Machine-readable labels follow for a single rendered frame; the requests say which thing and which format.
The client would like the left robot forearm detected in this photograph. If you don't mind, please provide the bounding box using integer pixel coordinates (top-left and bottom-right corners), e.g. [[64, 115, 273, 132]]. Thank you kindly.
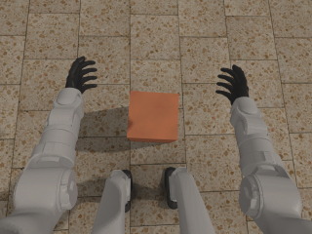
[[13, 87, 85, 209]]

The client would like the robot right foot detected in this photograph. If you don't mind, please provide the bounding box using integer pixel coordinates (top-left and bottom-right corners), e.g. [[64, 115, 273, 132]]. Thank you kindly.
[[164, 167, 177, 210]]

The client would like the left robot upper arm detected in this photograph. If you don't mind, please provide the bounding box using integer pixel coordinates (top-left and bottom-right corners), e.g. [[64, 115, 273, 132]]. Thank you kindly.
[[0, 166, 78, 234]]

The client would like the carton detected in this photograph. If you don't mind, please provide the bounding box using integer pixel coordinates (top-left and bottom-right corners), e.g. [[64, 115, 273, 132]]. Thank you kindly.
[[127, 91, 179, 143]]

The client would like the robot left thigh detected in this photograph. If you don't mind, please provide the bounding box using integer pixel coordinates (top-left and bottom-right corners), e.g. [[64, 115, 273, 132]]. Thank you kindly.
[[91, 175, 131, 234]]

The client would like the right robot forearm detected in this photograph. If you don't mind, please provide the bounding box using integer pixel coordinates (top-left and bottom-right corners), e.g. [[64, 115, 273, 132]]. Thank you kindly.
[[229, 97, 302, 213]]

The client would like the right robot upper arm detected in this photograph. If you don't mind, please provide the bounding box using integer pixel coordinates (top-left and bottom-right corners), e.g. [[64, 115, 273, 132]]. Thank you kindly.
[[238, 174, 312, 234]]

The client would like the robot right hand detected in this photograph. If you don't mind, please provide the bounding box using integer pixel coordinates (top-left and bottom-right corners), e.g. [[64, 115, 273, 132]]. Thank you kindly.
[[215, 64, 249, 106]]

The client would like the robot left hand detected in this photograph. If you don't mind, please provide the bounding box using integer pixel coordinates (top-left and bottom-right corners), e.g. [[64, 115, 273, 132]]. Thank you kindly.
[[65, 56, 98, 94]]

